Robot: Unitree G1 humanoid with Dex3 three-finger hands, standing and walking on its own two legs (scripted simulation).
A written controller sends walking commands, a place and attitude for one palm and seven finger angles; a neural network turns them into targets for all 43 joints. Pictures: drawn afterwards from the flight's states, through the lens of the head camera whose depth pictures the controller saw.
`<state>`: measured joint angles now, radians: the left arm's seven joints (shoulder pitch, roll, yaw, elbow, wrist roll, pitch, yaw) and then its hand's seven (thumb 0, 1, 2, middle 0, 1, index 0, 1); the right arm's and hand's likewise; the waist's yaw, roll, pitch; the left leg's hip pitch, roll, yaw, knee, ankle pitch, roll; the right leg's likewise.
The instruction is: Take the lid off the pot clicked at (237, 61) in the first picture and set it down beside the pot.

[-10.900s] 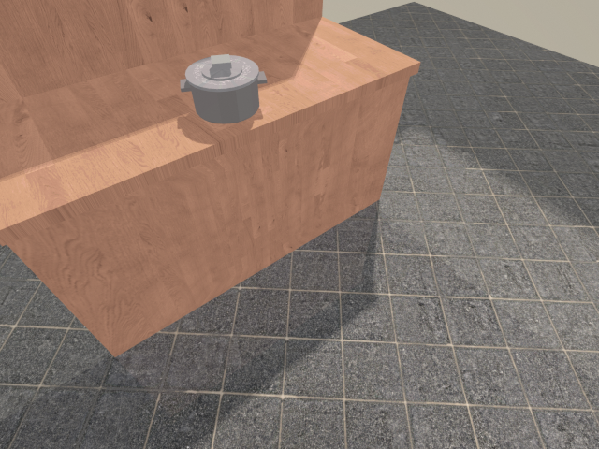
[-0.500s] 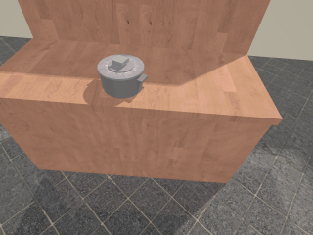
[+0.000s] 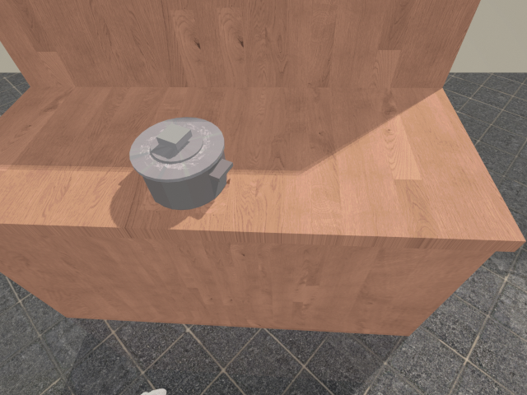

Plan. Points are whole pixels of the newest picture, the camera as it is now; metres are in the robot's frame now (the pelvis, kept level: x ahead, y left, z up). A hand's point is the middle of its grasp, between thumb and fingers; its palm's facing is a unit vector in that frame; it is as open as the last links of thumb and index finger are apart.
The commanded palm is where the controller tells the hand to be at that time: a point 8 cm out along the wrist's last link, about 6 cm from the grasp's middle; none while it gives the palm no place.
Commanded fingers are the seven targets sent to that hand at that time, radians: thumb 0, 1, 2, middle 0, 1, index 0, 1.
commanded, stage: come to a stop and stand still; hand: left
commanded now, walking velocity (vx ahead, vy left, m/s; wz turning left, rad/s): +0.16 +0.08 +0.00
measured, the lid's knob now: (174, 136) +0.57 +0.20 +0.07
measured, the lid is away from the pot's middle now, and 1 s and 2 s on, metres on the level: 0.00 0.00 0.00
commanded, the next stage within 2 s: look again from close up in 1.04 s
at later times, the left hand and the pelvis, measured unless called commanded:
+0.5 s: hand out of the picture +0.07 +0.24 -0.17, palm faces +0.05 -0.98 -0.19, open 7.4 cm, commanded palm none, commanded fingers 0.00 0.90 0.90 -0.20 -0.30 -0.20 -0.30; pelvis +0.06 +0.05 +0.01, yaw -1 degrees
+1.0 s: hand out of the picture +0.00 +0.18 -0.14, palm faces +0.00 -0.98 -0.21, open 7.4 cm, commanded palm none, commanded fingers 0.00 0.90 0.90 -0.20 -0.30 -0.20 -0.30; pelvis +0.02 +0.01 +0.02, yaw -2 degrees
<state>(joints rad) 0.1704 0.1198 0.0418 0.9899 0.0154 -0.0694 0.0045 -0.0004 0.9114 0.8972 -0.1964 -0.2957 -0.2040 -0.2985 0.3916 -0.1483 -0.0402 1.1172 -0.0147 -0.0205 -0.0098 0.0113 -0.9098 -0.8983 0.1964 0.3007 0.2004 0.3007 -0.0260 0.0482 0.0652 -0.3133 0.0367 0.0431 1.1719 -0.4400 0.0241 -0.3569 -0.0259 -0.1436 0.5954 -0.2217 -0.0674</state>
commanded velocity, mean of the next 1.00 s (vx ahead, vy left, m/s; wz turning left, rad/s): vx -0.03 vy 0.00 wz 0.00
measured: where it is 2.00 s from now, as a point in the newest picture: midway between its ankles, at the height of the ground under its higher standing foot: outside the picture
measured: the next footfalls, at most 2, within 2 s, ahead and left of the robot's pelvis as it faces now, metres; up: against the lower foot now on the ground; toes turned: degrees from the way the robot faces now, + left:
left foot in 0.32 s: +0.17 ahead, +0.15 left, +0.00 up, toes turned +4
right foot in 0.74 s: +0.02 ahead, -0.04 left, +0.00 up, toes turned -5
